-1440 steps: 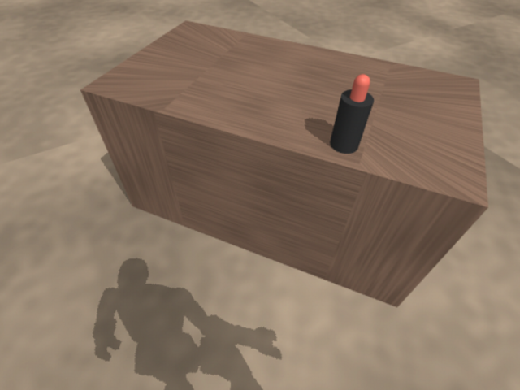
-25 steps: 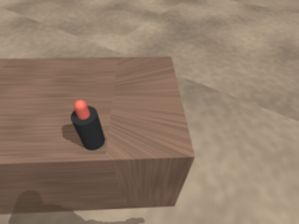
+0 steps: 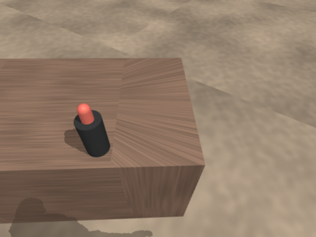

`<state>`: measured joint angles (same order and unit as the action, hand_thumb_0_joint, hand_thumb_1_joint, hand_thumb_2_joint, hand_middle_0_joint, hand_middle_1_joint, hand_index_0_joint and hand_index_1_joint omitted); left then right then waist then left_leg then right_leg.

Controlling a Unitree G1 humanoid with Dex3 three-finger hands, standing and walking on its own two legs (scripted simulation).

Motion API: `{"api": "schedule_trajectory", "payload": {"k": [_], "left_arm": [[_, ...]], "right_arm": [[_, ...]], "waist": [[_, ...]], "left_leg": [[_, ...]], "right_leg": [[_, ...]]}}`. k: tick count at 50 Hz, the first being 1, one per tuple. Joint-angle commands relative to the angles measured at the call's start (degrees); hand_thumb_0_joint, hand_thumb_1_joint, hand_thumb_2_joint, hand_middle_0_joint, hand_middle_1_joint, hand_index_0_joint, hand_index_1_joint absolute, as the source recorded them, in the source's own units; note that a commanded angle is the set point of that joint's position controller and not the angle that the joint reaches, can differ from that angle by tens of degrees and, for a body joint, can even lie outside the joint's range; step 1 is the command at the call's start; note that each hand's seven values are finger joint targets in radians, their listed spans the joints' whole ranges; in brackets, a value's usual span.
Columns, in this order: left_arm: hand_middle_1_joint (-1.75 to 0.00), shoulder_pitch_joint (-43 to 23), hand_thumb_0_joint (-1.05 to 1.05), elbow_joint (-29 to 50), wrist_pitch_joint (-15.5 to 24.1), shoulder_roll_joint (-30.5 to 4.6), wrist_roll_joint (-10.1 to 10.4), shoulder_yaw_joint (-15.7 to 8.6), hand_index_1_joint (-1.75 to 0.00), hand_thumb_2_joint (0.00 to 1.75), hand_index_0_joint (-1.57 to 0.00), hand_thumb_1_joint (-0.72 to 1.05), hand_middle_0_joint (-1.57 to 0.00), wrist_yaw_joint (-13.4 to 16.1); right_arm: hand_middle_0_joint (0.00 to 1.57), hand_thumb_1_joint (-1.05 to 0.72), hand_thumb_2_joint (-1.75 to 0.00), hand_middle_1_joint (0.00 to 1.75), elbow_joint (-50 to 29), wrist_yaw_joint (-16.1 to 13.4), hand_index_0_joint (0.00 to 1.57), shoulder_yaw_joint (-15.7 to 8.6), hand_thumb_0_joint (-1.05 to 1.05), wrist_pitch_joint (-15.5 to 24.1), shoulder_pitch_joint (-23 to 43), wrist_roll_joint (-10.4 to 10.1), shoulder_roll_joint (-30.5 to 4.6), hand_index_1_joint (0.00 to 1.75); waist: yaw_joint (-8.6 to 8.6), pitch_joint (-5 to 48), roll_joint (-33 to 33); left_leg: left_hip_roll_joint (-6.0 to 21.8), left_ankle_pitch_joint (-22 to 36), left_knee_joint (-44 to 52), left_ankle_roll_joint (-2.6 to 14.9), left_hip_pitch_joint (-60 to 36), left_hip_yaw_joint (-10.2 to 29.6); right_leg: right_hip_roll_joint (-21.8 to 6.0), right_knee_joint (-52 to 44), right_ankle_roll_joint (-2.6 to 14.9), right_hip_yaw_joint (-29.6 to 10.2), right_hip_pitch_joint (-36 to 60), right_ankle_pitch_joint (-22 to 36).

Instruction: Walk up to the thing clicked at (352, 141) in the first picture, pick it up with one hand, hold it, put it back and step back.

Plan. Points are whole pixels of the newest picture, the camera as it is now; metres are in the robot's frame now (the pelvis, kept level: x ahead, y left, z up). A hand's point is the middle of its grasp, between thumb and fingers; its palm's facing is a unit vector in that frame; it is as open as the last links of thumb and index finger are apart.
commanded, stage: stand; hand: left
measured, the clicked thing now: (91, 129) +0.46 +0.22 -0.02
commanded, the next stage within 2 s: step back in 0.18 s
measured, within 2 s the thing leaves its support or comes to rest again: neither
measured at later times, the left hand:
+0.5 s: hand out of the picture +0.06 +0.28 -0.18, palm faces -0.02 -0.92 -0.39, open 7.4 cm
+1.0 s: hand out of the picture -0.02 +0.27 -0.18, palm faces -0.10 -0.91 -0.40, open 7.4 cm
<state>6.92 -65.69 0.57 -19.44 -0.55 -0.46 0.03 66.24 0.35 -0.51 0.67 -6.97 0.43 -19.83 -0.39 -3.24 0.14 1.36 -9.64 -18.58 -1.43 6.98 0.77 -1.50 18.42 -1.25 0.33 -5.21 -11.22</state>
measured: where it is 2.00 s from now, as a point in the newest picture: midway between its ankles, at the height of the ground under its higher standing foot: outside the picture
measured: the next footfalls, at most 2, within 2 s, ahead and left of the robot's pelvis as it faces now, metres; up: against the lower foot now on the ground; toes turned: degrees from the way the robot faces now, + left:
left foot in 0.58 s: -0.03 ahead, +0.14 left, +0.00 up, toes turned -2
right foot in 0.96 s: -0.11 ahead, -0.10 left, +0.00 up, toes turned +0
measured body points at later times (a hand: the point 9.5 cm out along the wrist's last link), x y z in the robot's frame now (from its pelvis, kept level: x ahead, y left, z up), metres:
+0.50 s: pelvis -0.05 +0.01 -0.03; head +0.01 +0.01 +0.42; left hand +0.06 +0.33 -0.15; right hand +0.05 -0.32 -0.15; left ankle -0.02 +0.13 -0.74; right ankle -0.01 -0.13 -0.75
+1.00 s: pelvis -0.14 +0.02 -0.03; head -0.07 +0.00 +0.41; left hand -0.02 +0.32 -0.15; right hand -0.07 -0.31 -0.16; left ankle -0.08 +0.14 -0.75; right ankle -0.15 -0.10 -0.75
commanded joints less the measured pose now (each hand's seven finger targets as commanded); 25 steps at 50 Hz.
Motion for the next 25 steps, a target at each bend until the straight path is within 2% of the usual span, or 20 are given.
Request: {"api": "schedule_trajectory", "payload": {"k": [1,5,8,9,12,13,15,17,20,21,22,23,24,25], "left_arm": [[-0.30,-1.1,0.00,3.3,1.2,-12.0,0.1,-2.0,-0.30,0.90,-0.20,0.90,-0.20,0.7],[-0.30,-1.3,0.00,3.6,1.2,-12.3,0.0,-2.1,-0.30,0.90,-0.20,0.90,-0.20,0.6],[-0.30,-1.2,0.00,3.5,1.4,-12.3,0.0,-2.1,-0.30,0.90,-0.20,0.90,-0.20,0.7],[-0.30,-1.7,0.00,4.9,0.6,-16.0,0.8,-4.7,-0.30,0.90,-0.20,0.90,-0.20,1.0],[-0.30,0.0,0.00,7.0,0.1,-14.7,1.1,-5.1,-0.30,0.90,-0.20,0.90,-0.20,1.3],[-0.30,-0.8,0.00,7.9,-0.2,-14.7,1.0,-5.1,-0.30,0.90,-0.20,0.90,-0.20,1.3],[-0.30,-2.1,0.00,9.7,-0.7,-14.3,0.8,-5.3,-0.30,0.90,-0.20,0.90,-0.20,1.3],[-0.30,-1.9,0.00,11.0,-1.1,-14.6,0.6,-5.4,-0.30,0.90,-0.20,0.90,-0.20,1.1],[-0.30,-2.5,0.00,13.0,-1.6,-16.4,0.0,-6.0,-0.30,0.90,-0.20,0.90,-0.20,1.0],[-0.30,-3.4,0.00,13.7,-1.7,-17.2,-0.2,-6.3,-0.30,0.90,-0.20,0.90,-0.20,1.0],[-0.30,-5.2,0.00,14.4,-1.7,-18.1,-0.5,-6.6,-0.30,0.90,-0.20,0.90,-0.20,1.0],[-0.30,-6.9,0.00,15.9,-1.6,-19.2,-1.1,-6.9,-0.30,0.90,-0.20,0.90,-0.20,1.1],[-0.30,-8.3,0.00,16.9,-1.6,-19.7,-1.6,-7.1,-0.30,0.90,-0.20,0.90,-0.20,1.2],[-0.30,-10.0,0.00,17.7,-1.7,-19.6,-1.7,-7.1,-0.30,0.90,-0.20,0.90,-0.20,1.1]], "right_arm": [[0.20,-0.90,-0.90,0.30,-3.4,-0.9,0.20,-1.9,0.00,1.1,2.0,0.1,-12.3,0.30],[0.20,-0.90,-0.90,0.30,-3.7,-1.0,0.20,-1.7,0.00,1.1,1.5,0.2,-11.9,0.30],[0.20,-0.90,-0.90,0.30,-4.0,-1.0,0.20,-1.8,0.00,1.2,2.0,0.1,-12.1,0.30],[0.20,-0.90,-0.90,0.30,-5.0,-0.7,0.20,-3.1,0.00,0.1,3.8,-0.4,-14.9,0.30],[0.20,-0.90,-0.90,0.30,-6.7,-0.7,0.20,-3.5,0.00,-0.6,2.5,-1.1,-14.1,0.30],[0.20,-0.90,-0.90,0.30,-7.4,-0.6,0.20,-4.0,0.00,-0.9,2.5,-1.0,-14.5,0.30],[0.20,-0.90,-0.90,0.30,-8.5,-0.5,0.20,-4.5,0.00,-1.4,1.9,-1.0,-14.8,0.30],[0.20,-0.90,-0.90,0.30,-9.7,-0.5,0.20,-4.9,0.00,-1.9,2.4,-0.9,-14.9,0.30],[0.20,-0.90,-0.90,0.30,-11.6,-0.3,0.20,-4.9,0.00,-2.6,2.1,-0.7,-14.0,0.30],[0.20,-0.90,-0.90,0.30,-12.0,-0.2,0.20,-5.1,0.00,-2.7,1.5,-0.6,-13.8,0.30],[0.20,-0.90,-0.90,0.30,-12.0,-0.1,0.20,-5.2,0.00,-3.0,0.5,-0.5,-12.9,0.30],[0.20,-0.90,-0.90,0.30,-12.5,0.1,0.20,-5.3,0.00,-3.4,-1.3,-0.3,-12.8,0.30],[0.20,-0.90,-0.90,0.30,-12.5,0.3,0.20,-5.4,0.00,-3.6,-3.7,-0.3,-13.0,0.30],[0.20,-0.90,-0.90,0.30,-12.4,0.4,0.20,-5.8,0.00,-3.6,-5.5,-0.4,-13.6,0.30]], "waist": [[0.41,3.5,-0.9],[0.25,4.3,-0.5],[0.29,5.7,-0.2],[0.47,-1.0,0.1],[0.29,3.8,-0.8],[-0.29,5.2,-0.7],[-0.71,7.9,-0.9],[-0.41,8.6,-0.8],[0.01,8.8,2.5],[-0.07,8.9,4.6],[-0.12,7.7,8.6],[-0.65,6.3,12.3],[-1.47,5.3,13.8],[-2.37,4.7,13.3]], "left_leg": [[5.6,5.5,2.7,2.14,-0.7,4.3],[5.7,8.0,2.1,2.20,-1.2,4.1],[6.3,11.9,1.3,2.40,-2.4,4.3],[5.1,20.0,-4.2,3.97,2.7,4.8],[5.3,23.4,-8.3,5.29,1.2,3.9],[5.1,22.3,-9.8,6.23,2.2,4.0],[5.2,18.5,-11.0,7.12,3.4,4.4],[4.4,14.9,-14.1,7.66,4.0,4.7],[1.3,6.6,-20.1,6.84,6.3,3.5],[-0.5,2.8,-24.0,6.26,6.5,2.4],[-3.7,-5.6,-30.2,4.93,6.7,0.6],[-4.8,-17.4,-35.5,4.57,7.3,0.7],[-3.3,-21.7,-36.2,4.70,7.4,2.6],[-2.8,-22.2,-36.5,4.96,5.5,3.5]], "right_leg": [[-6.0,-3.2,2.00,-4.1,-0.8,5.4],[-6.3,-2.9,2.04,-4.1,-0.3,8.2],[-6.5,-2.1,1.98,-3.8,1.1,11.4],[-5.1,3.1,2.40,-4.1,-3.7,19.1],[-5.0,6.7,4.14,-3.0,-2.7,20.9],[-4.7,8.5,4.88,-3.4,-3.0,19.6],[-5.1,10.8,6.03,-4.1,-3.2,16.1],[-5.9,11.9,7.29,-5.5,-5.6,14.3],[-10.0,10.8,10.36,-9.7,-8.2,13.8],[-12.3,9.9,11.91,-11.7,-9.6,14.7],[-15.6,6.8,14.01,-14.3,-12.6,14.8],[-18.9,4.7,16.21,-17.3,-15.7,14.2],[-19.9,4.7,16.59,-18.0,-17.8,13.1],[-19.8,5.9,16.07,-16.8,-21.6,10.9]]}}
